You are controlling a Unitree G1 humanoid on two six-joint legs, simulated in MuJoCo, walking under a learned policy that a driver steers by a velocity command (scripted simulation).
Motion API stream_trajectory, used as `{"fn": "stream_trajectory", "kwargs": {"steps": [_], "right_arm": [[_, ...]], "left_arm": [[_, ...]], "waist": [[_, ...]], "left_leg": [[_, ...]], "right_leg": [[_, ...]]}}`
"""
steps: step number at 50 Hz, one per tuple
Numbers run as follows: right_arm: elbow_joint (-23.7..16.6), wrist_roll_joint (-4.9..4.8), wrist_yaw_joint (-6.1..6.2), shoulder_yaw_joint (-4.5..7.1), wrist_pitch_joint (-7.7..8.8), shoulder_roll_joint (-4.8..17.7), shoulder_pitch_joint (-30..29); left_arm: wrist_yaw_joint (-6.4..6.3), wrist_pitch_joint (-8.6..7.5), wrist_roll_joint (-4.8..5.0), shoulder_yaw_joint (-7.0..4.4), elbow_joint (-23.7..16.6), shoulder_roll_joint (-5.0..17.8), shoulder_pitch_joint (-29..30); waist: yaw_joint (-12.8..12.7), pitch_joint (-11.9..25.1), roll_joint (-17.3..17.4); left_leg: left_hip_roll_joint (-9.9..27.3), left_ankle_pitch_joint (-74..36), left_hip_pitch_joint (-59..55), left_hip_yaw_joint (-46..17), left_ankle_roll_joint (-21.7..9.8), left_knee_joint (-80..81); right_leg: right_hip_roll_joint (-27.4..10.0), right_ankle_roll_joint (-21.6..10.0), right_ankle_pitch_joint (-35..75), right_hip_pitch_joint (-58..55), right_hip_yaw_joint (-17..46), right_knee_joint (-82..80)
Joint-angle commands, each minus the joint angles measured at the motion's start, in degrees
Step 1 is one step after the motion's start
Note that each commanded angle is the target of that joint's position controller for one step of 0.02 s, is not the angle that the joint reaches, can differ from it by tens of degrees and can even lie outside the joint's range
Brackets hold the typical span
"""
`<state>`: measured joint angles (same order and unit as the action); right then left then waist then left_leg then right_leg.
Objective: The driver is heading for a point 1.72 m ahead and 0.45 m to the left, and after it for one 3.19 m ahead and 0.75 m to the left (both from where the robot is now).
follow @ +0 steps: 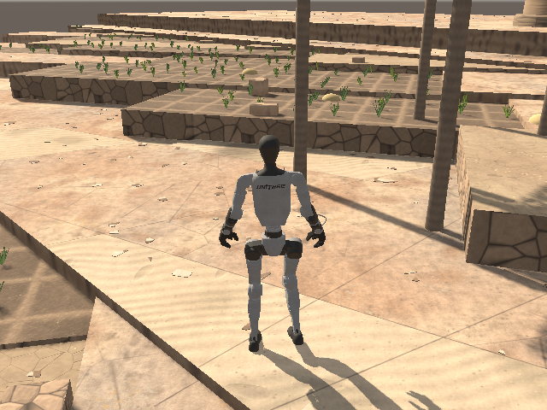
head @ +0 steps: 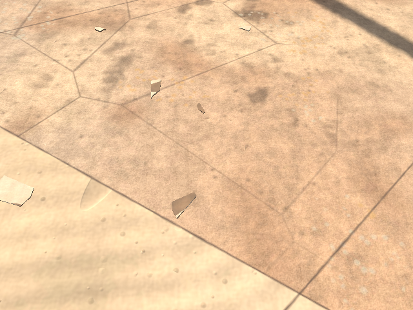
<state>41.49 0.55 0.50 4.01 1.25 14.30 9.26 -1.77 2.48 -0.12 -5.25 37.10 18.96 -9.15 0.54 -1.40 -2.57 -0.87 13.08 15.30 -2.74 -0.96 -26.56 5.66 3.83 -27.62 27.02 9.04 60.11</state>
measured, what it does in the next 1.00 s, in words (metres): steps on the spot, turning left: right foot, then left foot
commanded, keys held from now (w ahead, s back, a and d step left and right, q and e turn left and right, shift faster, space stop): q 0.70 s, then w+q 0.14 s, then w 0.06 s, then w+e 0.10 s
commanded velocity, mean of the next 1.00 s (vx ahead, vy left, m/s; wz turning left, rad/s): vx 0.07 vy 0.00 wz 0.40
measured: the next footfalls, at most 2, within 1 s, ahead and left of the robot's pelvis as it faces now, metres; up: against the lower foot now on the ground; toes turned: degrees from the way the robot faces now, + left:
right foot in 0.16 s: +0.02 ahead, -0.14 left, +0.00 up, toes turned +8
left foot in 0.52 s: -0.01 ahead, +0.12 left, +0.00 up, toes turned +17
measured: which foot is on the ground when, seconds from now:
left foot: down 0.00-0.18, up 0.20-0.50, down 0.52-1.00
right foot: up 0.00-0.14, down 0.16-0.52, up 0.54-1.00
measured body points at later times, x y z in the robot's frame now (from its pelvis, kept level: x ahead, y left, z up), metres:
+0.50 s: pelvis -0.02 +0.01 -0.01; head +0.01 +0.03 +0.44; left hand +0.05 +0.32 -0.11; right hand +0.20 -0.22 -0.09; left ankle -0.05 +0.11 -0.73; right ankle -0.02 -0.14 -0.74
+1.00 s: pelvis +0.01 +0.03 +0.00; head +0.01 +0.03 +0.45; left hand +0.02 +0.35 -0.09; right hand +0.25 -0.16 -0.09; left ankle -0.05 +0.11 -0.74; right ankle +0.07 -0.08 -0.73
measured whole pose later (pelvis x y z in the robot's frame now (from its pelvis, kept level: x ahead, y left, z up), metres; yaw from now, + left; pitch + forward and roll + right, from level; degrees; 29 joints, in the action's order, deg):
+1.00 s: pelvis +0.01 +0.03 +0.00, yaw +29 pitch +2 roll -1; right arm 36.3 -0.6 0.4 2.7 -0.3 17.1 15.1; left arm 0.8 -4.1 1.1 -4.2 40.1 16.9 -10.4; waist 1.3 1.9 0.9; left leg -5.5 15.4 15.1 -10.0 -3.3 -28.8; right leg 1.1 0.1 -16.3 17.4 1.1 30.3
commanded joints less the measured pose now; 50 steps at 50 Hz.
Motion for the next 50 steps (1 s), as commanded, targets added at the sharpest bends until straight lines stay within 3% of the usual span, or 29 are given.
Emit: {"fn": "stream_trajectory", "kwargs": {"steps": [1, 2, 4, 5, 7, 8, 9, 10, 11, 12, 14, 15, 18, 20, 22, 24, 25, 26, 27, 28, 29, 31, 32, 35, 37, 39, 43, 47, 50], "right_arm": [[-4.2, -0.42, -0.33, 0.37, 0.16, 5.6, -5.9], [-3.9, -0.62, -0.27, 1.18, -0.38, 8.0, -3.8], [-3.7, -0.92, -0.13, 2.28, -1.12, 11.6, -0.5], [-4.0, -1.38, -0.03, 2.38, -1.31, 12.0, -0.6], [-4.3, -2.56, 0.37, 2.36, -1.51, 11.8, -0.5], [-4.4, -2.44, 0.54, 2.07, -1.25, 10.8, -0.1], [-5.6, -1.85, 0.43, 1.45, -0.67, 8.2, -0.4], [-6.4, -2.1, 0.39, 1.06, -0.31, 6.7, -1.9], [-6.7, -1.76, 0.35, 1.53, -0.33, 8.4, -2.5], [-6.7, -1.7, 0.34, 2.48, -0.68, 10.0, -3.0], [-5.5, -1.92, 0.42, 3.17, -2.26, 9.5, 0.4], [-5.3, -1.97, 0.4, 2.77, -2.85, 8.1, 0.8], [-7.1, -1.97, -0.4, 1.62, -3.43, 5.8, -1.3], [-8.8, -2.03, -1.3, 1.09, -3.52, 5.5, -3.1], [-9.7, -2.19, -1.99, 1.52, -3.73, 7.1, -2.4], [-9.1, -2.06, -2.28, 2.11, -3.92, 7.7, 1.1], [-8.3, -1.82, -1.9, 2.66, -3.92, 8.4, 3.6], [-8.4, -1.73, -1.17, 3.84, -3.7, 12.0, 5.9], [-10.7, -0.95, -0.28, 4.95, -3.24, 19.4, 6.1], [-10.9, 1.31, -1.18, 4.18, -1.79, 17.6, 8.4], [-10.6, 1.39, -1.41, 3.57, -0.76, 16.1, 6.1], [-10.7, -0.89, -0.57, 2.6, -0.73, 12.9, 0.8], [-11.0, -1.28, -0.17, 2.22, -1.09, 12.5, -1.1], [-11.3, -0.63, 0.69, 1.77, -1.53, 11.7, -1.1], [-10.7, -1.24, 1.12, 1.84, -1.56, 11.6, 1.4], [-10.5, -1.41, 1.29, 2.05, -1.45, 12.4, 2.4], [-10.0, -1.38, 1.12, 2.3, -1.12, 13.2, 3.6], [-8.9, -1.2, 0.19, 1.37, -0.76, 11.8, 4.8], [-8.7, -0.85, -0.36, 0.24, -0.59, 9.8, 4.4]], "left_arm": [[0.33, -0.76, -0.63, 0.93, -3.0, -1.4, -0.6], [0.31, -1.08, -0.47, 1.04, -3.8, -1.5, 2.1], [0.09, -1.31, 0.65, 0.05, -3.7, 1.2, 2.3], [-0.05, -1.42, 0.97, -0.31, -3.0, 1.8, 0.9], [-0.19, -1.86, 0.72, -0.74, -1.9, 2.5, -1.7], [-0.4, -2.05, 0.24, -1.17, -2.1, 4.1, -3.1], [-0.69, -1.98, -0.8, -2.08, -2.0, 7.7, -4.2], [-0.37, -1.73, -1.38, -2.59, -1.1, 8.2, -4.7], [-0.27, -1.87, -1.73, -2.09, -2.2, 6.3, -3.1], [-0.53, -2.28, -1.97, -1.56, -2.8, 4.8, -2.7], [-0.92, -3.16, -0.81, -1.06, -3.1, 3.9, 0.6], [-0.98, -3.33, -0.3, -1.05, -3.0, 3.8, 1.8], [-1.15, -2.58, -0.22, -1.4, -2.5, 4.5, 1.9], [-1.15, -2.09, -0.1, -1.86, -2.2, 5.8, 1.3], [-0.95, -1.9, 0.55, -2.29, -1.8, 7.2, 0.4], [-0.75, -2.03, 1.6, -2.32, -1.7, 7.6, 1.3], [-0.56, -2.27, 1.88, -2.01, -1.0, 6.4, -0.1], [-0.15, -2.56, 0.72, -1.42, -0.2, 3.9, -3.2], [0.13, -2.67, -2.74, 0.27, -3.2, -0.2, -2.0], [-0.43, -3.03, -1.09, -0.5, -4.6, 3.1, 4.2], [-0.75, -2.79, 0.34, -1.01, -4.5, 4.9, 5.5], [-1.52, -2.11, -0.36, -1.49, -2.7, 5.4, 4.1], [-1.58, -1.91, -0.61, -1.65, -2.5, 5.4, 2.9], [-1.03, -2.15, -0.27, -1.16, -1.5, 3.5, 1.1], [-0.65, -2.54, -0.1, -0.75, -1.8, 2.9, 1.9], [-0.04, -3.3, 0.22, -0.61, -2.6, 3.0, 4.0], [1.28, -5.56, 0.69, -0.47, -2.7, 3.0, 5.3], [2.59, -7.44, 1.34, 0.12, -1.6, 2.2, 3.0], [2.8, -8.27, 1.31, 0.37, 0.2, 1.5, -1.7]], "waist": [[-2.3, 5.1, 12.1], [-0.4, 4.6, 13.7], [1.0, 5.1, 14.7], [0.4, 5.0, 14.4], [-1.1, 5.1, 13.5], [-1.4, 6.8, 11.2], [-0.6, 8.4, 2.5], [-1.0, 7.0, -8.5], [-2.2, 5.6, -11.4], [-2.9, 4.7, -10.2], [-0.4, 3.3, -5.3], [0.0, 2.8, -4.6], [-1.2, 3.1, -6.2], [-2.4, 4.4, -7.6], [-2.4, 5.2, -8.1], [-0.2, 5.5, -7.1], [0.7, 5.9, -5.3], [0.6, 6.9, 3.9], [-1.0, 7.0, 22.3], [4.5, 11.8, 17.0], [3.2, 8.1, 12.0], [0.6, 5.1, 7.6], [-0.7, 4.9, 8.1], [-1.2, 6.9, 9.1], [0.0, 7.4, 9.2], [1.0, 5.5, 11.6], [1.9, 4.0, 11.8], [2.0, 3.2, 11.8], [-0.9, 2.4, 9.5]], "left_leg": [[8.6, -21.5, -3.6, -9.0, -9.5, 6.4], [8.4, -21.6, -4.6, -10.2, -9.9, 5.8], [10.1, -20.5, -7.3, -14.6, -11.1, 4.8], [10.4, -20.1, -7.5, -16.3, -11.1, 4.4], [9.5, -19.1, -4.7, -18.0, -9.0, 3.5], [8.8, -15.4, 0.1, -17.5, -6.6, 2.2], [4.9, -8.9, 7.1, -12.0, -3.3, -2.8], [-1.0, 4.3, 11.7, -3.6, -0.1, -9.1], [-1.5, 15.2, 14.7, -0.7, 1.7, -17.2], [-0.5, 21.6, 17.8, -0.6, 2.7, -28.4], [1.1, 19.8, 20.3, -2.7, 4.3, -38.5], [1.6, 17.0, 20.8, -2.2, 4.8, -37.8], [2.4, 11.9, 17.2, 2.2, 5.8, -30.5], [2.7, 11.3, 12.5, 4.1, 5.2, -23.2], [2.1, 10.4, 9.1, 5.7, 4.0, -17.5], [0.5, 3.2, 3.1, 8.0, 1.7, -7.5], [-1.2, -1.4, -2.7, 7.9, 0.1, -1.8], [3.2, -15.4, -11.9, -0.5, -2.5, 2.1], [20.6, -38.6, -18.9, -24.8, -12.3, 2.6], [24.4, -33.9, -14.5, -31.0, -21.1, 6.0], [21.3, -27.1, -12.2, -25.9, -19.2, 6.8], [15.5, -18.1, -8.8, -19.4, -13.2, 6.5], [13.6, -18.2, -5.8, -17.3, -12.2, 6.8], [11.2, -17.0, -5.3, -15.7, -12.1, 7.2], [10.0, 1.5, -6.7, -17.7, -12.2, 9.6], [10.2, 14.8, -5.9, -21.8, -12.5, 12.3], [10.4, 18.2, -5.1, -24.9, -12.6, 12.1], [10.2, 19.3, -1.2, -24.9, -12.5, 11.2], [7.6, 21.1, 4.8, -21.8, -9.7, 7.2]], "right_leg": [[-4.6, 2.3, 1.5, -4.9, -5.3, -11.9], [-4.2, 2.4, 0.3, -6.2, -6.7, -17.2], [-2.9, 2.2, 2.2, -7.8, -7.2, -24.2], [-2.7, 1.5, 6.2, -9.4, -7.3, -29.5], [-2.6, -1.2, 15.5, -16.3, -7.0, -40.0], [-6.2, -2.9, 19.9, -22.7, -4.9, -39.2], [-12.9, -6.4, 27.2, -27.3, -0.4, -35.7], [-17.6, -11.6, 28.4, -24.6, 4.6, -38.1], [-23.6, -16.4, 31.4, -23.2, 10.0, -40.9], [-26.4, -19.0, 36.7, -22.9, 11.6, -41.5], [-25.0, -18.0, 42.0, -22.1, 6.5, -40.1], [-23.3, -16.7, 42.7, -22.0, 3.4, -39.7], [-20.5, -15.7, 41.2, -21.0, -3.1, -39.3], [-20.9, -15.6, 40.1, -20.5, -4.9, -38.6], [-22.4, -15.3, 38.8, -20.5, -4.7, -37.3], [-22.3, -13.1, 34.9, -18.4, -6.2, -33.5], [-20.6, -10.5, 29.7, -15.4, -8.4, -29.4], [-16.7, -5.7, 18.9, -7.2, -13.6, -18.6], [-8.3, 0.5, -12.7, 10.5, -15.8, 0.6], [-5.6, 0.6, -14.6, 12.4, -5.9, 9.6], [-6.8, 0.0, -9.9, 13.5, -4.5, 12.6], [-8.5, -0.3, -0.5, 13.2, -3.8, 9.4], [-8.1, 0.0, 2.8, 10.4, -4.1, 8.5], [-6.2, 0.9, 7.8, 7.5, -4.9, 5.6], [-6.1, 0.9, 9.9, 8.0, -5.0, -2.1], [-5.7, 0.8, 10.0, 7.8, -4.9, -8.8], [-4.8, -0.5, 7.9, 3.8, -4.8, -19.0], [-5.1, -2.8, 9.1, -5.0, -7.5, -26.2], [-4.9, -6.0, 13.4, -16.8, -8.7, -34.9]]}}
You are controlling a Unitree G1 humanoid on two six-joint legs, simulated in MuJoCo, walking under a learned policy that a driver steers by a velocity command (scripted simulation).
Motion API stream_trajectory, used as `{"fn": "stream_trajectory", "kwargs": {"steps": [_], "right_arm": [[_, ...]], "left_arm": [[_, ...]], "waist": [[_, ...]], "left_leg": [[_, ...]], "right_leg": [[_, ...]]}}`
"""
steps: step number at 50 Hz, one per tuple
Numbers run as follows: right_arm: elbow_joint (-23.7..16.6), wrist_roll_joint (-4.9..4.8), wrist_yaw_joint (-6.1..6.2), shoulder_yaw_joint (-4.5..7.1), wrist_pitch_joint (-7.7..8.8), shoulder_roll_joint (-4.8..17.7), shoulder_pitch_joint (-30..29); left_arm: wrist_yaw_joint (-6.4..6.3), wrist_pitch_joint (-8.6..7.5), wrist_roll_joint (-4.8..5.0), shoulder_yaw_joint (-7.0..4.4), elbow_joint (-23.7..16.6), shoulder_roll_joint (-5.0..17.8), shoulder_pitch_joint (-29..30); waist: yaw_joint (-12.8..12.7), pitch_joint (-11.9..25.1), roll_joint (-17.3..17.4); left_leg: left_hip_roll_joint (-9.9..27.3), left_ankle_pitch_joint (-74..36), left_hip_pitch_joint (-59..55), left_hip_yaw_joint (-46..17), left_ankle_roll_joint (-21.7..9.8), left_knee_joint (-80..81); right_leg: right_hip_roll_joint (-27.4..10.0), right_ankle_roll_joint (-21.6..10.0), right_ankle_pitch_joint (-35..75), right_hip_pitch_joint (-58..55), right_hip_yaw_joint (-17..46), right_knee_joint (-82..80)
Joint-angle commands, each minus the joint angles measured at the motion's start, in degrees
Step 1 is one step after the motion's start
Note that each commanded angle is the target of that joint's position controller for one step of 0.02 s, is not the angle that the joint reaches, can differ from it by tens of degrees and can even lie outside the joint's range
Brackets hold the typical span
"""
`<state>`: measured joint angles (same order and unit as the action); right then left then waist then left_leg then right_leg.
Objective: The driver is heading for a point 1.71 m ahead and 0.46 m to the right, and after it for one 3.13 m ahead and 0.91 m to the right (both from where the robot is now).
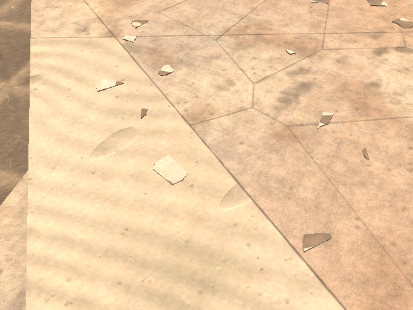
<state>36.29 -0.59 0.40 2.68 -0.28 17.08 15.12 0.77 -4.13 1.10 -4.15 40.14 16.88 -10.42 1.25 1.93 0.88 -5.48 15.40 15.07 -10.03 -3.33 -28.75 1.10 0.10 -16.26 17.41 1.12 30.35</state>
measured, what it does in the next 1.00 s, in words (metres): walks ahead, turning right: right foot, then left foot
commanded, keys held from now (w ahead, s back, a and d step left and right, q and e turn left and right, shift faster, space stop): w+e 0.96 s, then w+q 0.04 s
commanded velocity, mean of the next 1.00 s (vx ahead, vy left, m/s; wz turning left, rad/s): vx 0.46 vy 0.00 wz -0.43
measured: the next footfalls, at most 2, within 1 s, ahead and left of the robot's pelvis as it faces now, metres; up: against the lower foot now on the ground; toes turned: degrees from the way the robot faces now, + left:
right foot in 0.02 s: +0.05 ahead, -0.12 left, +0.00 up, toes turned +2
left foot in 0.42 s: +0.32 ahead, +0.10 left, +0.00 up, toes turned -14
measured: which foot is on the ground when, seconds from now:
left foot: down 0.00-0.02, up 0.04-0.40, down 0.42-0.92, up 0.94-1.00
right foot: up 0.00-0.00, down 0.02-0.44, up 0.46-0.90, down 0.92-1.00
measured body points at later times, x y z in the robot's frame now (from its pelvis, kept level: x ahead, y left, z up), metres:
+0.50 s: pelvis +0.20 +0.01 -0.01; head +0.23 +0.01 +0.44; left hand +0.28 +0.29 -0.13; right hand +0.37 -0.27 -0.07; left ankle +0.28 +0.11 -0.74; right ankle +0.04 -0.10 -0.67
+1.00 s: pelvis +0.44 -0.12 -0.02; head +0.48 -0.15 +0.42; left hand +0.75 +0.00 -0.10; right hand +0.34 -0.40 -0.14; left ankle +0.36 +0.09 -0.64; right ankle +0.49 -0.23 -0.74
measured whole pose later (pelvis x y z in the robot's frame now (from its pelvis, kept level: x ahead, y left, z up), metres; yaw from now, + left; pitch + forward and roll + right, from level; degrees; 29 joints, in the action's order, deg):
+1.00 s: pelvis +0.44 -0.12 -0.02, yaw -31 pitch +1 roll +1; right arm 44.6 -1.4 -0.3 2.9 4.7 18.1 17.2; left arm 2.4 -2.2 1.2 -3.2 33.3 17.5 -6.8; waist 2.5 -5.3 -0.2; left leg 2.6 27.4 14.0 0.7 0.7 -66.7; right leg 3.5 -5.5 -10.3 27.6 -1.5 36.4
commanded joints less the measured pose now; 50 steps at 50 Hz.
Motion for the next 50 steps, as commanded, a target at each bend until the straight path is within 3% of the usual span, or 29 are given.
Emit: {"fn": "stream_trajectory", "kwargs": {"steps": [1, 2, 3, 4, 5, 8, 13, 17, 19, 20, 21, 22, 23, 24, 25, 26, 28, 30, 34, 37, 41, 43, 44, 45, 46, 47, 48, 49, 50], "right_arm": [[-3.8, 0.66, -0.34, 0.83, 1.37, 4.8, -2.2], [-4.8, 0.86, -0.43, -0.15, 2.11, 1.5, -3.0], [-7.6, -0.4, -0.13, 0.68, 3.31, 4.1, -5.8], [-7.4, -1.15, -0.02, 1.8, 4.39, 8.0, -7.7], [-6.7, -1.15, -0.37, 2.01, 5.15, 8.2, -7.6], [-6.2, 0.76, -1.22, 1.7, 6.6, 5.7, -10.1], [-6.2, 0.44, -2.39, -0.05, 7.22, 0.4, -16.3], [-6.3, -0.79, -2.42, 1.27, 7.27, 3.7, -17.0], [-5.4, -1.08, -1.93, 2.34, 7.38, 5.7, -12.9], [-4.3, -0.82, -1.36, 3.19, 7.38, 7.1, -8.2], [-3.3, -0.16, -0.65, 4.15, 7.39, 9.7, 0.2], [-1.8, 1.46, -0.35, 5.28, 6.66, 15.0, 8.0], [-0.9, 1.43, -1.09, 4.67, 6.36, 12.5, 8.2], [-1.2, 0.87, -1.02, 3.45, 6.25, 7.8, 4.7], [-1.2, 0.64, -0.87, 2.86, 6.04, 5.7, 2.3], [-0.6, 0.93, -0.89, 2.42, 5.91, 4.3, 0.1], [0.2, 1.48, -0.79, 2.12, 6.22, 3.2, -2.1], [1.4, 1.04, -0.79, 2.42, 6.91, 3.7, -2.2], [3.5, 0.9, -0.6, 3.08, 6.99, 6.3, -2.4], [4.8, 0.43, -0.27, 3.34, 6.51, 8.2, -1.0], [6.9, -0.75, -0.23, 3.94, 5.29, 10.8, 2.4], [7.2, -0.99, 0.08, 4.39, 4.41, 12.7, 2.9], [7.2, -1.08, 0.32, 4.6, 3.86, 13.6, 3.0], [6.9, -1.27, 0.62, 4.34, 3.47, 13.2, 2.5], [5.8, -0.31, 0.92, 3.34, 3.74, 11.0, 3.4], [2.2, 1.97, -0.03, 0.5, 4.99, 2.2, 9.5], [1.6, 0.28, -0.78, 1.09, 7.02, 7.5, 3.7], [0.7, -2.1, -1.22, 1.78, 7.68, 9.9, -0.7], [0.8, -1.92, -0.96, 1.22, 7.96, 8.9, -1.4]], "left_arm": [[0.02, -1.88, -0.07, -0.84, -2.0, 4.6, -4.2], [-0.32, -1.91, -0.71, -1.29, -1.3, 8.2, -8.7], [0.32, -1.65, -1.67, -2.83, -0.2, 13.2, -12.2], [0.49, -1.76, -1.08, -2.16, -0.5, 10.7, -12.4], [0.31, -1.73, -0.68, -1.45, -1.0, 8.8, -11.6], [-0.58, -0.8, -0.45, -0.69, -1.5, 7.4, -11.5], [-2.13, 1.15, -0.02, -0.8, -0.6, 7.6, -12.6], [-2.23, 1.7, 0.98, -1.58, -0.2, 9.5, -13.9], [-2.23, 1.79, 1.07, -1.68, -0.5, 9.3, -12.2], [-2.09, 1.68, 0.74, -1.41, -0.9, 8.1, -11.7], [-1.76, 1.47, -0.18, -0.5, -2.0, 5.1, -10.6], [-2.07, 0.94, 0.15, 1.14, -4.1, -0.3, -14.5], [-2.2, 0.59, 1.73, 0.82, -4.2, 2.4, -17.7], [-2.07, 0.87, 2.29, -0.4, -3.5, 6.6, -14.5], [-1.88, 1.17, 1.57, -0.54, -3.7, 7.2, -10.5], [-1.67, 1.25, 0.81, -0.54, -4.0, 6.3, -8.5], [-0.97, 1.94, 0.66, -0.55, -4.4, 4.8, -7.2], [-0.64, 2.55, 0.49, -0.05, -5.0, 2.9, -5.9], [0.16, 2.27, -0.01, 0.64, -6.7, 2.3, -1.1], [1.48, 1.48, -0.05, 1.31, -8.3, 1.7, 5.3], [2.82, 1.38, 0.34, 1.17, -11.2, 2.6, 11.1], [2.99, 1.72, 0.06, 0.16, -11.8, 4.6, 9.6], [2.86, 2.0, -0.01, -0.88, -11.2, 6.5, 5.2], [2.36, 2.32, 0.18, -2.51, -9.1, 9.1, -3.8], [1.25, 3.07, 0.47, -4.38, -7.0, 12.9, -13.8], [0.78, 2.7, 0.82, -5.04, -7.6, 19.5, -11.7], [1.06, 1.83, 0.43, -3.79, -9.5, 14.9, -14.0], [1.22, 1.13, -0.28, -2.54, -8.1, 11.1, -12.0], [1.16, 0.73, -0.19, -1.95, -8.0, 9.4, -8.5]], "waist": [[-2.9, -0.2, 3.8], [-3.3, -0.1, -4.9], [-3.7, -4.2, -15.1], [-5.0, -8.2, -11.2], [-4.3, -8.5, -9.6], [-4.5, -6.0, -7.0], [-5.8, -4.7, -9.0], [-4.8, -4.0, -10.0], [-1.5, -2.8, -10.0], [1.1, -0.2, -9.4], [5.1, 6.6, -6.1], [5.4, 16.6, 9.7], [3.5, 15.8, 17.9], [3.4, 7.0, 11.3], [3.1, 1.7, 6.6], [1.9, -1.1, 4.2], [0.0, -3.4, 5.9], [-0.6, -4.4, 5.0], [-0.4, -5.6, 2.7], [2.0, -6.8, 1.6], [3.1, -7.9, 1.5], [1.0, -4.8, 3.4], [-1.8, -1.6, 4.2], [-7.0, 3.2, 3.5], [-11.4, 8.5, -0.4], [-3.3, 14.2, -16.6], [-8.4, 22.3, -10.0], [-8.6, 13.6, -6.7], [-6.0, 7.5, -2.7]], "left_leg": [[10.5, 18.0, 8.9, -11.3, -5.3, 3.7], [4.8, 14.4, 16.9, -1.5, -1.7, -10.6], [1.6, 17.1, 29.0, 6.4, 0.8, -21.4], [4.5, 17.2, 34.3, 4.4, 1.4, -28.4], [6.0, 12.3, 35.6, 3.9, 1.4, -30.8], [7.6, 2.2, 33.6, 5.8, 2.9, -27.4], [3.6, -7.2, 17.1, 10.1, 6.4, -8.9], [3.0, -10.4, 7.7, 7.8, 6.2, -1.4], [3.7, -10.3, 0.3, 7.6, 4.3, 2.2], [4.4, -9.8, -7.2, 7.8, 2.8, 4.0], [11.0, -7.7, -20.1, 2.3, -0.4, 3.4], [25.3, 4.0, -38.7, -19.3, -7.5, 6.1], [30.0, 15.2, -36.6, -34.9, -11.2, 12.6], [28.1, 17.5, -29.5, -28.2, -9.8, 13.7], [25.6, 10.4, -22.9, -18.9, -8.4, 13.6], [22.9, 3.7, -17.6, -13.1, -7.7, 14.9], [20.1, -4.5, -11.3, -4.7, -6.9, 17.7], [20.2, -10.2, -9.1, -0.2, -7.7, 19.4], [19.7, -18.0, -9.6, 8.0, -7.7, 20.8], [18.8, -19.4, -10.1, 13.5, -6.2, 20.7], [20.8, -25.7, -16.7, 16.6, -4.5, 18.1], [20.9, -44.9, -19.7, 19.0, -3.3, 10.8], [20.4, -53.8, -20.0, 20.1, -2.7, 3.2], [19.0, -55.6, -15.7, 21.6, -1.2, -8.4], [17.0, -41.0, -2.2, 21.4, 1.0, -25.1], [5.4, 16.3, 23.4, 17.4, 4.6, -46.6], [4.4, 18.5, 28.3, 4.2, 4.0, -52.8], [7.5, 12.4, 31.9, 4.5, 3.2, -51.5], [10.3, 7.2, 30.2, 5.5, 2.7, -46.6]], "right_leg": [[-3.9, -4.0, -0.7, -12.4, 4.1, -6.3], [-12.2, -8.2, -10.4, -17.7, 17.9, -12.2], [-21.2, -16.3, -22.7, -18.4, 37.6, -19.3], [-22.8, -18.5, -26.1, -17.6, 41.9, -21.1], [-20.5, -17.1, -23.1, -18.3, 38.1, -20.6], [-13.9, -13.7, -5.2, -19.7, 26.6, -19.9], [-7.9, -11.5, 10.5, -9.7, 15.7, -18.4], [-10.4, -10.4, 9.2, -7.6, 20.4, -16.2], [-10.5, -8.6, 11.5, -6.9, 21.4, -12.6], [-8.2, -7.0, 15.9, -5.2, 20.0, -7.2], [-5.0, -5.0, 12.7, 0.2, 16.9, 6.0], [2.7, -1.2, -5.6, 16.9, 9.0, 26.5], [1.0, -0.3, -17.4, 25.4, 8.7, 37.7], [-2.3, -0.3, -12.4, 28.6, 8.7, 42.3], [-4.3, -0.3, -8.0, 28.0, 6.8, 42.4], [-5.6, -0.3, -4.7, 26.4, 6.4, 40.7], [-7.6, -0.3, -1.2, 23.1, 5.8, 38.4], [-7.9, 0.2, 0.7, 23.5, 5.0, 36.8], [-8.1, 1.1, 10.3, 24.6, 4.3, 25.7], [-7.0, 0.1, 17.7, 21.3, 0.7, 14.8], [-5.4, -2.6, 14.7, 20.1, -2.4, 7.1], [-1.7, -5.0, 8.8, 14.5, -5.7, 5.9], [0.7, -6.5, 6.3, 8.2, -7.2, 5.6], [3.1, -8.7, 8.7, -4.7, -7.6, 2.5], [-0.6, -11.4, 9.8, -22.7, 0.3, 2.3], [-16.8, -22.0, -0.3, -41.1, 34.2, -2.5], [-20.2, -24.0, -8.5, -43.1, 47.8, -11.1], [-19.4, -20.5, -5.1, -36.8, 38.4, -13.0], [-17.3, -18.5, 1.2, -27.6, 30.6, -13.1]]}}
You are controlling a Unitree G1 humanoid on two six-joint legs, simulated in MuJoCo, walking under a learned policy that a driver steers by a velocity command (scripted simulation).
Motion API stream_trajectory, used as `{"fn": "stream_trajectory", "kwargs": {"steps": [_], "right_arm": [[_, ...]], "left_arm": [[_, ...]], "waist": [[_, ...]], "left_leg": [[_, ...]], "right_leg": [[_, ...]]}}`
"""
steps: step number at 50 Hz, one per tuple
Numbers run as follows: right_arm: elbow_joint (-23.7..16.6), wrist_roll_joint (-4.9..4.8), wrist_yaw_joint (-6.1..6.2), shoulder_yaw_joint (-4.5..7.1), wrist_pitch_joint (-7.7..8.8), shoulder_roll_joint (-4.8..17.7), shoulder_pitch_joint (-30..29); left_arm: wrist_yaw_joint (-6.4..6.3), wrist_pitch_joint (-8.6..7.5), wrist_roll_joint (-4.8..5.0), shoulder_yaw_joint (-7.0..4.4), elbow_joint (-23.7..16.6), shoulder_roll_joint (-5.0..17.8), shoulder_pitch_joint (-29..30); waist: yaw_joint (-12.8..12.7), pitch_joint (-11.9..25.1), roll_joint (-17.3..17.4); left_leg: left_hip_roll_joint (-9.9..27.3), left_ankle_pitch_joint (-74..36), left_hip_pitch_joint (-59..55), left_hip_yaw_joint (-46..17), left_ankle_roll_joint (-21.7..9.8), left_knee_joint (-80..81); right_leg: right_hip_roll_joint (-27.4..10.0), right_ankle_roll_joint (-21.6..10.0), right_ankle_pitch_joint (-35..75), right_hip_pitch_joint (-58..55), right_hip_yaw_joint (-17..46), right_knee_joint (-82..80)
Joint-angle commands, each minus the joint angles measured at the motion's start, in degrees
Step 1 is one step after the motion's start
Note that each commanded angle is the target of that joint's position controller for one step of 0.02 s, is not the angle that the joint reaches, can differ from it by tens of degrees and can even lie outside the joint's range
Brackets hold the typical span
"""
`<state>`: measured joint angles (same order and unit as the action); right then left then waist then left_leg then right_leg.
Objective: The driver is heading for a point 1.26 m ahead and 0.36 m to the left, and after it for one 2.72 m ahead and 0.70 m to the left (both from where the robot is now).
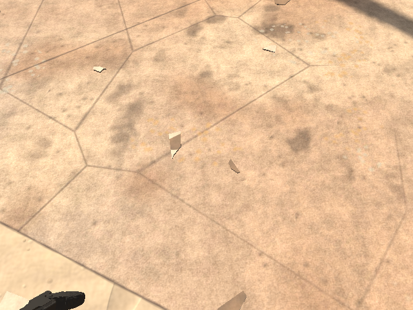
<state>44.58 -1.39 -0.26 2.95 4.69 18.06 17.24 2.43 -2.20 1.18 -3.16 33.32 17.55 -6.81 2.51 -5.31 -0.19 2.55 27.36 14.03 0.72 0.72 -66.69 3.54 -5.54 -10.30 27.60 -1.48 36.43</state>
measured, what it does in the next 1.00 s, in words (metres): walks ahead, turning left: left foot, then right foot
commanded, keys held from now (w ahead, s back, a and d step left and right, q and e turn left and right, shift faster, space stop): w+q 1.00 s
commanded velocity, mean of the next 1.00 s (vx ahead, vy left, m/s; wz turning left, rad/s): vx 0.50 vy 0.00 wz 0.36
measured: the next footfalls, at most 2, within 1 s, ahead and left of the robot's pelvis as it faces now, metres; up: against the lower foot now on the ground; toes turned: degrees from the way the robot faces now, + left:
left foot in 0.46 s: +0.43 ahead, +0.17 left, +0.00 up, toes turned +11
right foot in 0.94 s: +0.76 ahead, +0.05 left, +0.00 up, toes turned +30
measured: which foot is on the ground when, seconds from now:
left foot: up 0.00-0.44, down 0.46-0.94, up 0.96-1.00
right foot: down 0.00-0.46, up 0.48-0.92, down 0.94-1.00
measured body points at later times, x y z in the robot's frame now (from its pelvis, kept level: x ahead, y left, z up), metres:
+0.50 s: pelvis +0.30 +0.06 +0.00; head +0.34 +0.07 +0.45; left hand +0.30 +0.36 -0.12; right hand +0.53 -0.15 -0.09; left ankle +0.39 +0.16 -0.72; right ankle +0.11 -0.07 -0.68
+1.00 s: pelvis +0.59 +0.10 +0.01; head +0.62 +0.10 +0.46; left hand +0.67 +0.42 -0.06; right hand +0.77 -0.14 -0.11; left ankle +0.41 +0.15 -0.67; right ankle +0.72 +0.03 -0.72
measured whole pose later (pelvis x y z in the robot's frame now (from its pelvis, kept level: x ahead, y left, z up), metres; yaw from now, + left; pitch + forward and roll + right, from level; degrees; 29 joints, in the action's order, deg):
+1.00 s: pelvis +0.59 +0.10 +0.01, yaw +28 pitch +2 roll -1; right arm 41.2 -1.8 0.7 3.6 1.3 18.3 20.8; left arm 0.8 -6.7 -0.5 -2.1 37.1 15.9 -5.0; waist 3.2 -0.6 1.8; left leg -5.1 28.5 13.5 -11.2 -1.9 -53.9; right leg 2.1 -1.0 -8.4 25.7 0.7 31.8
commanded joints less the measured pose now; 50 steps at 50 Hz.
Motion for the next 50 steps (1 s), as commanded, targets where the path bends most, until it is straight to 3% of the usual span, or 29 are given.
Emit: {"fn": "stream_trajectory", "kwargs": {"steps": [1, 3, 5, 8, 12, 15, 18, 19, 21, 22, 23, 24, 25, 26, 27, 28, 29, 30, 33, 38, 40, 42, 45, 46, 47, 48, 49, 50], "right_arm": [[-6.6, 0.0, 0.09, 0.99, 2.76, 7.5, -3.5], [-4.9, 0.34, -0.04, 1.15, 1.17, 7.2, -0.4], [-3.8, 0.56, 0.07, 0.74, -0.27, 5.3, 0.8], [-4.9, 0.66, 0.29, 0.28, -1.06, 3.8, -3.9], [-5.9, 0.17, -0.79, -0.17, -0.36, 2.3, -9.5], [-7.8, -0.07, -1.84, -0.51, -0.11, 1.6, -13.8], [-10.1, 0.2, -3.15, -0.6, 0.03, 1.5, -16.7], [-10.7, 0.29, -3.56, -0.53, 0.04, 1.7, -16.9], [-11.2, 0.48, -3.83, 0.27, -0.3, 3.3, -13.8], [-10.4, 0.52, -3.63, 1.32, -0.57, 5.1, -8.7], [-8.7, 0.34, -3.03, 2.94, -0.74, 7.9, -0.2], [-7.5, 0.16, -1.94, 4.53, -1.32, 12.9, 8.6], [-8.0, -0.06, -2.05, 4.83, -0.84, 16.2, 7.6], [-8.6, -0.05, -1.93, 3.51, -0.78, 10.4, 9.5], [-8.6, 0.36, -1.66, 3.01, -0.69, 8.7, 6.8], [-9.3, 0.33, -1.48, 2.9, -0.71, 8.4, 3.2], [-10.0, 0.45, -1.35, 2.54, -0.84, 7.3, 0.0], [-10.8, 1.22, -1.11, 2.13, -0.84, 6.5, -1.6], [-10.3, 0.82, -0.43, 2.2, -0.71, 6.7, -2.9], [-8.3, 0.12, 1.0, 2.89, -1.62, 8.8, -0.1], [-7.3, -0.03, 1.15, 3.03, -2.05, 9.2, 2.2], [-6.6, -0.38, 1.27, 2.98, -2.41, 8.7, 3.3], [-6.7, -0.09, 1.39, 3.07, -2.8, 8.3, 1.9], [-7.1, 0.1, 1.26, 2.65, -2.82, 6.9, 1.2], [-7.9, 0.66, 0.94, 1.49, -2.61, 3.8, 1.1], [-9.4, -0.23, 0.91, 0.2, -2.14, -0.1, 8.0], [-9.3, -0.78, 0.95, 0.47, -1.89, 3.4, 9.2], [-9.0, -0.88, 0.94, 1.74, -2.17, 7.8, 4.8]], "left_arm": [[-0.59, -1.4, -0.61, -2.26, -1.4, 6.8, -8.3], [-0.74, -2.13, -1.79, -1.34, -1.1, 4.9, -5.3], [-0.79, -3.21, -1.58, -1.4, 0.9, 5.6, -5.8], [-1.29, -3.82, -1.82, -1.52, 3.5, 6.2, -7.3], [-1.81, -3.85, -1.89, -1.42, 5.3, 6.8, -8.1], [-1.93, -3.43, -1.49, -1.75, 7.4, 7.7, -10.7], [-2.19, -2.24, -0.93, -2.13, 9.1, 8.2, -12.2], [-2.42, -1.75, -0.74, -2.29, 9.3, 8.6, -12.1], [-3.14, -0.86, -0.62, -2.76, 8.9, 10.2, -10.7], [-3.59, -0.33, -0.7, -2.88, 8.6, 10.8, -10.2], [-4.07, 0.0, -0.67, -2.6, 8.3, 10.3, -9.6], [-4.45, -0.63, -1.94, -1.44, 6.9, 7.9, -11.0], [-3.0, -2.35, -2.89, 0.86, 4.9, 0.7, -17.7], [-1.94, -4.23, -1.15, -0.06, 5.1, 6.5, -11.3], [-1.42, -5.29, 0.78, -0.5, 2.9, 8.2, -5.8], [-1.69, -5.9, 0.14, -0.1, 2.3, 7.3, -3.9], [-2.07, -5.92, -1.23, -0.43, 2.2, 7.4, -3.3], [-2.11, -5.42, -1.69, -0.66, 2.1, 7.5, -4.5], [-2.49, -3.75, -2.24, -0.28, 2.7, 5.7, -6.6], [-2.32, -3.76, -2.08, 1.1, 0.4, 2.5, 3.8], [-1.86, -4.19, -1.33, 0.9, -0.3, 3.1, 7.0], [-1.49, -4.6, -0.93, 0.25, -0.6, 4.6, 7.9], [-1.37, -5.25, -0.67, -1.11, 0.2, 6.8, 4.0], [-1.67, -5.48, -0.93, -1.89, 1.3, 7.8, -0.7], [-2.12, -5.73, -1.92, -2.76, 2.0, 10.0, -8.0], [-2.35, -5.07, -2.97, -4.09, 3.3, 14.9, -14.5], [-1.85, -4.59, -1.5, -3.64, 3.9, 11.9, -15.5], [-2.04, -4.29, -1.15, -2.57, 3.2, 7.9, -12.7]], "waist": [[-5.0, 11.4, 0.0], [-1.9, 9.9, -2.6], [-1.2, 8.5, -2.3], [-2.5, 4.7, -2.0], [-5.3, 2.4, -2.2], [-7.4, 0.4, -1.6], [-8.1, -0.2, -1.4], [-7.6, 0.2, -1.8], [-5.0, 3.8, -4.0], [-2.0, 7.5, -4.8], [2.8, 12.3, -3.6], [5.9, 19.0, 3.2], [-0.6, 25.5, 16.2], [4.6, 27.5, 9.0], [4.8, 18.8, 6.3], [2.5, 13.6, 0.3], [0.4, 10.0, -1.2], [-1.5, 9.2, 0.6], [-3.5, 7.3, 2.2], [0.2, 5.5, 4.3], [1.7, 5.9, 4.9], [1.6, 6.0, 5.5], [-1.3, 6.4, 7.7], [-4.0, 8.5, 7.4], [-7.4, 15.3, 4.1], [-6.2, 24.0, -10.9], [-6.1, 23.7, -16.6], [-7.3, 15.6, -9.7]], "left_leg": [[4.5, -7.6, 27.8, -4.7, -1.0, -4.5], [6.4, -10.5, 20.7, -4.9, -0.4, -1.8], [6.5, -12.8, 19.5, -4.1, 0.9, 1.0], [6.6, -22.4, 23.9, -4.6, 1.9, 8.8], [3.9, -35.3, 22.6, -3.6, 1.0, 23.1], [2.8, -35.8, 24.8, -3.0, -0.3, 29.2], [1.8, -29.5, 28.5, -1.7, -2.3, 32.4], [1.1, -26.4, 28.4, -0.7, -3.2, 32.9], [-2.3, -19.9, 21.9, 2.9, -5.3, 32.9], [-4.6, -18.0, 14.8, 4.5, -6.7, 32.9], [-6.5, -21.5, 1.8, 4.4, -8.8, 35.8], [2.8, -25.2, -16.6, -9.9, -12.9, 35.8], [15.6, -14.4, -35.8, -42.0, -24.0, 41.1], [15.5, -8.5, -38.2, -45.7, -22.6, 46.7], [14.0, -11.4, -31.9, -37.2, -20.1, 48.2], [11.8, -17.2, -23.5, -31.5, -18.7, 48.7], [10.0, -24.2, -16.4, -27.3, -18.2, 49.7], [8.7, -29.0, -11.6, -25.1, -18.3, 51.0], [6.5, -35.8, -3.8, -20.0, -18.7, 53.2], [0.9, -31.0, 2.5, -13.9, -14.0, 52.0], [1.7, -27.4, 1.4, -16.4, -13.1, 50.9], [3.2, -24.1, -2.4, -20.2, -12.3, 48.1], [4.9, -24.3, -5.7, -24.9, -10.6, 42.8], [2.8, -26.5, -4.7, -23.9, -9.1, 38.3], [-0.3, -23.2, -0.2, -20.6, -7.2, 25.8], [-8.7, -4.4, 18.5, -12.1, -2.9, 6.2], [-6.1, 6.3, 28.4, -11.3, -1.8, -4.2], [-3.3, 1.3, 31.2, -11.6, -1.4, -8.1]], "right_leg": [[-17.9, -11.2, 3.2, -29.9, 27.1, -19.3], [-15.8, -10.7, 11.6, -21.0, 20.8, -22.1], [-15.5, -10.9, 16.0, -17.0, 15.4, -24.6], [-14.1, -9.2, 16.4, -16.8, 8.9, -27.3], [-12.7, -5.8, 13.8, -19.1, 2.0, -28.8], [-15.3, -5.4, 13.9, -24.9, 0.6, -28.7], [-17.7, -4.9, 19.7, -32.7, -0.2, -25.2], [-18.3, -4.3, 24.2, -34.7, -0.6, -23.3], [-18.0, -2.7, 43.8, -36.1, -2.5, -15.9], [-17.2, -1.7, 52.8, -35.5, -3.8, -8.4], [-15.1, 0.3, 53.0, -30.3, -6.0, 3.4], [-12.2, 2.7, 33.5, -16.1, -6.8, 21.5], [0.7, 6.1, -21.6, 8.8, -0.1, 39.7], [-1.3, 5.2, -22.1, 15.1, 8.9, 43.7], [-3.9, 4.4, -16.7, 18.7, 8.3, 42.0], [-6.3, 4.3, -12.4, 17.6, 7.5, 37.3], [-7.7, 5.0, -10.2, 15.0, 7.0, 32.7], [-8.6, 5.7, -8.8, 11.3, 7.3, 30.9], [-8.9, 8.8, -7.1, 8.4, 5.4, 24.1], [-5.0, 10.7, 11.8, 2.3, 3.5, 2.1], [-3.4, 10.5, 15.2, -0.1, 3.8, -2.8], [-3.2, 9.4, 13.7, -0.8, 5.7, -6.5], [-3.4, 6.4, 7.6, -5.6, 6.3, -9.1], [-3.8, 4.8, 7.7, -12.7, 5.5, -11.3], [-10.5, 1.4, 5.7, -25.6, 11.1, -10.1], [-23.8, -7.5, -5.5, -46.5, 33.7, -12.7], [-28.3, -9.6, -19.1, -47.5, 48.1, -18.0], [-26.0, -7.2, -22.6, -40.8, 41.2, -19.5]]}}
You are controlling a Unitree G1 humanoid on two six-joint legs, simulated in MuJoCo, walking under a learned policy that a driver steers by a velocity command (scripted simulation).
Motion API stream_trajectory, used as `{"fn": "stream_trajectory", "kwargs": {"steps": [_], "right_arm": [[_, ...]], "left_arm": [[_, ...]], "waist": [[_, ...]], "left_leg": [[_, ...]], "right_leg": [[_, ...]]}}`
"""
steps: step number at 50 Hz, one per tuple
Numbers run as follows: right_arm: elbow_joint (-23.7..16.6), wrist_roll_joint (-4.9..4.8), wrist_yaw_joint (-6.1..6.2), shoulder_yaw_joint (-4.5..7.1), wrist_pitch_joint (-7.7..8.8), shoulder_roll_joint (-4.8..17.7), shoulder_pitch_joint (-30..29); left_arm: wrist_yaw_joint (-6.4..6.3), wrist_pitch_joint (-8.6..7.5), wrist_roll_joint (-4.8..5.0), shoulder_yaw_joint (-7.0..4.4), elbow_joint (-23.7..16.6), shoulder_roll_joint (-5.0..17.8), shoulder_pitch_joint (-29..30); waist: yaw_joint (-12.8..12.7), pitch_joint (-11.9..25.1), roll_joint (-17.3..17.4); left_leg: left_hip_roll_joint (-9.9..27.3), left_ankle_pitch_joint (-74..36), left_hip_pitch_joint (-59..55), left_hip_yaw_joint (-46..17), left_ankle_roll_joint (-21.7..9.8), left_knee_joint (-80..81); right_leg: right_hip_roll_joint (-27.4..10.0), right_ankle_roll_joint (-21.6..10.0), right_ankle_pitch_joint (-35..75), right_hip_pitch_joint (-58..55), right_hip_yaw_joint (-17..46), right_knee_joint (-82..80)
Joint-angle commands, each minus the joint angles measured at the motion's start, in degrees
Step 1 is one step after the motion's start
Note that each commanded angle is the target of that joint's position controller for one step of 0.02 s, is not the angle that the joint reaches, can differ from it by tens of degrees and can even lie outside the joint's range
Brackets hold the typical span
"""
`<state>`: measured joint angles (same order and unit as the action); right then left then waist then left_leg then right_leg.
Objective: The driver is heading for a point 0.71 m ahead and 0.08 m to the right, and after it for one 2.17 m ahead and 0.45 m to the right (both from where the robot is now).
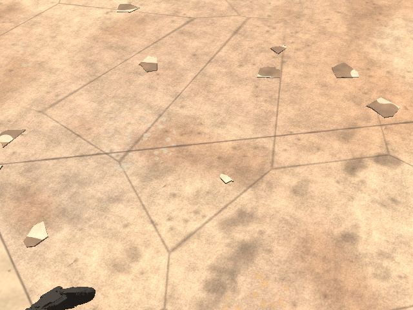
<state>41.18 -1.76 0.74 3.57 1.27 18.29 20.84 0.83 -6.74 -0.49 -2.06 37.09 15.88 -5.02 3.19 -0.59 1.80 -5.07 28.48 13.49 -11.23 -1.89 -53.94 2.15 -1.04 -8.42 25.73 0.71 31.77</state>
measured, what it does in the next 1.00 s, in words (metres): walks ahead: left foot, then right foot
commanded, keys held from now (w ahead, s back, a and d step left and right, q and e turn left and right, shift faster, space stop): w+q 0.04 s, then w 0.26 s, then w+e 0.70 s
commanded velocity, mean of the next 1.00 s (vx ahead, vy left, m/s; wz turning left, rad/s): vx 0.50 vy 0.00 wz -0.12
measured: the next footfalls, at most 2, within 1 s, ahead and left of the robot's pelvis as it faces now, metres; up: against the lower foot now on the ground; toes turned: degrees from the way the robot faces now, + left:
left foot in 0.44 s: +0.37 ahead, +0.17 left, +0.00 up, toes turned +6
right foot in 0.94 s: +0.64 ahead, -0.10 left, +0.00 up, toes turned -14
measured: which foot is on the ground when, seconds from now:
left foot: up 0.00-0.42, down 0.44-0.94, up 0.96-1.00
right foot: down 0.00-0.44, up 0.46-0.92, down 0.94-1.00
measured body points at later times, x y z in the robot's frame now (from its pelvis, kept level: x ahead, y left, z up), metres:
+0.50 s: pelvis +0.25 +0.05 +0.00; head +0.29 +0.06 +0.45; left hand +0.22 +0.33 -0.13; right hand +0.51 -0.16 -0.06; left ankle +0.33 +0.16 -0.72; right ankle +0.11 -0.11 -0.67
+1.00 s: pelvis +0.51 +0.00 -0.01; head +0.55 -0.02 +0.44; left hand +0.76 +0.22 -0.09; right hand +0.50 -0.29 -0.14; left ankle +0.35 +0.17 -0.67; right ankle +0.60 -0.09 -0.72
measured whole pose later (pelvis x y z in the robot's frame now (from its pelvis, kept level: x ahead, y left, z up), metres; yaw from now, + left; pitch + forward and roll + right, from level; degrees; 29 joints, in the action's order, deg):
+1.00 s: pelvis +0.51 +0.00 -0.01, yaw -13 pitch +1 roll +2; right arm 47.7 -0.5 0.6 4.3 3.0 17.0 16.9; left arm 2.6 -1.4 1.5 -3.8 38.3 17.0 -5.5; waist 2.1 -4.1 -0.7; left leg 4.7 30.1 5.8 7.6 2.6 -51.7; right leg 1.0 -5.6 -10.0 29.3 -2.6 38.5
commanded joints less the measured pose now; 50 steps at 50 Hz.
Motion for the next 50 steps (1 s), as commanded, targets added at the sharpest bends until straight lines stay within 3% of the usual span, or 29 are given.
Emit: {"fn": "stream_trajectory", "kwargs": {"steps": [1, 2, 4, 5, 8, 13, 16, 19, 20, 21, 22, 23, 24, 25, 27, 29, 32, 38, 43, 45, 46, 47, 48, 49, 50], "right_arm": [[-6.3, 0.11, 0.0, 1.38, 0.9, 8.0, -2.9], [-7.2, 0.7, -0.14, 1.48, 0.85, 7.3, -5.3], [-7.3, 0.4, -0.61, 1.27, 0.6, 4.8, -5.0], [-6.9, 0.27, -0.74, 0.97, 0.44, 3.4, -4.5], [-7.7, 0.88, -0.83, 0.15, 0.43, 1.3, -7.5], [-8.8, 1.13, -2.22, -1.06, 2.01, -0.2, -15.7], [-10.3, 0.68, -2.82, -1.1, 2.54, 0.1, -21.0], [-11.0, 0.58, -3.2, -0.26, 3.23, 2.1, -21.0], [-10.0, 0.8, -3.07, 0.48, 3.44, 3.4, -17.1], [-7.6, 1.18, -2.59, 1.87, 3.42, 5.8, -9.8], [-5.7, 1.96, -1.8, 3.22, 3.18, 9.2, 0.0], [-5.2, 2.93, -1.17, 4.29, 2.61, 14.9, 4.3], [-5.0, 2.71, -1.2, 3.19, 2.44, 10.1, 5.1], [-4.6, 2.15, -1.28, 2.16, 2.63, 7.4, 1.8], [-4.1, 1.87, -1.64, 0.97, 3.18, 3.2, -4.8], [-3.4, 2.44, -1.84, 0.85, 4.27, 1.7, -8.2], [-1.6, 2.6, -1.47, 1.6, 5.45, 2.8, -9.2], [1.3, 2.23, -0.24, 2.7, 4.87, 6.1, -6.8], [3.8, 0.64, -0.07, 3.68, 3.1, 8.5, -3.6], [3.8, 0.22, 0.16, 4.14, 2.25, 10.2, -4.2], [3.7, -0.02, 0.3, 4.27, 1.71, 10.8, -4.9], [3.4, -0.2, 0.44, 3.9, 1.35, 10.2, -5.5], [2.4, 1.32, 0.63, 2.74, 1.71, 7.5, -4.1], [-0.8, 3.08, -0.04, 0.24, 3.23, -0.5, 0.7], [-1.2, 0.92, -0.72, 0.84, 5.23, 4.5, -5.7]], "left_arm": [[-0.65, 0.71, 0.2, -3.15, -0.9, 8.0, -11.9], [-0.68, 0.92, 0.02, -2.7, -0.4, 6.8, -10.0], [-0.6, 0.59, -0.41, -2.19, 0.7, 5.5, -9.1], [-0.44, 0.34, -0.17, -2.2, 1.4, 5.3, -9.3], [-0.13, -0.17, 0.36, -2.87, 3.5, 7.3, -10.3], [-0.24, 0.76, 1.39, -3.23, 6.1, 9.7, -11.7], [-0.15, 1.58, 2.08, -3.34, 8.4, 10.8, -15.7], [-0.33, 2.75, 2.56, -3.57, 9.9, 12.1, -16.8], [-0.52, 3.06, 2.7, -3.65, 10.0, 12.7, -15.7], [-0.63, 3.13, 2.59, -3.24, 10.0, 11.8, -15.6], [-0.65, 2.79, 1.54, -1.99, 8.9, 8.9, -14.9], [-0.47, 1.96, 0.87, 0.26, 7.0, 1.7, -20.8], [-0.48, 1.3, 2.23, -0.79, 8.1, 6.1, -19.6], [-0.43, 1.19, 3.49, -2.08, 6.7, 9.6, -15.3], [-0.77, 1.79, 2.44, -2.23, 5.9, 8.4, -11.5], [-0.83, 3.4, 2.29, -2.28, 6.7, 6.2, -13.7], [-0.87, 4.89, 2.11, -2.05, 5.8, 3.9, -12.2], [1.07, 4.56, 1.66, -1.13, 2.2, 2.2, -2.0], [2.5, 4.83, 1.63, -1.38, -1.7, 3.6, 4.2], [2.7, 5.15, 1.51, -2.32, -2.3, 5.2, 2.1], [2.6, 5.35, 1.62, -3.37, -1.4, 6.9, -3.0], [2.05, 5.53, 1.83, -5.17, 1.0, 9.7, -12.1], [0.82, 6.19, 2.1, -7.26, 3.0, 15.0, -20.9], [0.7, 5.54, 2.37, -7.62, 2.0, 20.4, -17.8], [1.19, 4.45, 1.99, -6.06, 0.2, 15.2, -18.6]], "waist": [[-7.7, 6.0, -7.5], [-6.9, 2.1, -6.1], [-4.9, 0.1, -8.3], [-4.5, 0.1, -8.5], [-4.2, -1.0, -6.7], [-6.6, -1.7, -5.5], [-8.4, -2.8, -5.8], [-6.2, -2.8, -6.9], [-3.3, -0.8, -6.9], [0.5, 4.0, -5.9], [4.9, 11.7, -3.5], [2.9, 20.4, 11.5], [4.6, 22.5, 9.9], [3.9, 13.0, 7.5], [0.5, 4.6, 5.0], [-2.7, 2.0, 5.8], [-4.0, -0.6, 2.9], [-1.0, -3.6, 0.6], [0.3, -5.2, 0.5], [-2.0, -2.2, 2.2], [-5.1, 1.1, 2.6], [-10.1, 5.8, 1.5], [-13.0, 10.9, -5.5], [-5.3, 15.7, -18.9], [-9.9, 19.9, -10.6]], "left_leg": [[6.2, -4.1, 31.0, 2.7, 1.6, -21.0], [7.7, -7.1, 30.1, 3.2, 1.7, -18.6], [9.7, -10.1, 25.6, 3.8, 1.6, -14.8], [9.6, -10.3, 24.5, 4.4, 1.7, -13.2], [9.9, -13.1, 26.0, 4.8, 2.2, -4.9], [10.0, -26.2, 22.1, 9.1, 2.3, 12.8], [8.7, -26.7, 19.7, 10.7, 1.6, 18.8], [7.1, -22.3, 15.6, 10.9, -0.3, 23.8], [5.8, -22.8, 9.0, 11.8, -1.3, 26.4], [4.8, -24.2, -2.7, 12.5, -2.7, 27.8], [11.9, -25.3, -18.9, 6.1, -5.4, 25.3], [28.2, -18.9, -38.5, -18.4, -13.6, 28.0], [29.5, -11.6, -35.9, -27.5, -15.1, 34.0], [27.4, -11.1, -29.1, -18.9, -12.8, 35.4], [22.6, -16.5, -16.2, -7.0, -10.4, 39.1], [20.5, -21.5, -8.2, -0.1, -9.4, 43.3], [20.7, -29.1, -5.2, 6.7, -9.9, 46.2], [19.7, -31.5, -7.7, 17.5, -8.1, 47.4], [22.3, -36.8, -16.8, 20.8, -6.2, 43.2], [22.2, -54.9, -18.9, 22.5, -4.9, 35.7], [21.3, -63.2, -18.5, 23.6, -4.0, 27.7], [19.0, -64.0, -13.9, 25.3, -2.1, 15.5], [16.2, -45.1, 0.4, 25.5, 0.9, -2.8], [3.8, 5.0, 24.5, 18.0, 4.3, -21.1], [4.4, 5.7, 30.1, 6.1, 3.1, -25.8]], "right_leg": [[-22.2, -9.8, -18.4, -32.2, 30.5, -15.1], [-19.7, -9.2, -11.2, -26.3, 24.3, -16.4], [-16.2, -8.8, -4.3, -19.8, 16.9, -19.2], [-15.6, -9.4, -2.2, -18.8, 14.6, -20.2], [-16.3, -11.5, 4.6, -18.5, 10.4, -22.6], [-14.3, -10.2, 10.3, -19.7, 2.6, -23.2], [-15.5, -9.7, 10.8, -21.9, 2.9, -22.2], [-17.4, -8.6, 15.8, -25.1, 5.2, -18.4], [-16.6, -7.5, 22.0, -24.4, 4.4, -14.1], [-13.9, -6.0, 27.5, -21.7, 2.3, -5.6], [-11.0, -3.7, 18.2, -12.1, 0.3, 8.5], [-2.2, 0.6, -15.1, 9.6, -2.2, 30.4], [-2.2, 0.8, -25.0, 15.1, 5.7, 39.3], [-4.8, 0.4, -21.1, 19.1, 5.9, 41.7], [-8.5, 0.7, -12.8, 16.9, 4.3, 37.6], [-10.0, 1.3, -8.3, 10.8, 4.8, 35.2], [-10.3, 2.3, -4.1, 11.8, 5.3, 31.8], [-9.2, 1.5, 10.5, 11.5, 1.6, 12.9], [-7.8, -1.9, 4.7, 12.6, -1.9, 5.7], [-4.3, -4.2, -1.1, 6.7, -5.3, 5.3], [-1.6, -5.6, -3.1, -0.2, -7.1, 4.8], [1.3, -7.7, -0.4, -13.2, -7.7, 1.5], [-4.8, -11.1, 0.8, -30.5, 4.2, -0.1], [-18.0, -21.6, -12.2, -45.6, 37.9, -7.9], [-20.8, -21.8, -17.2, -47.0, 46.3, -15.3]]}}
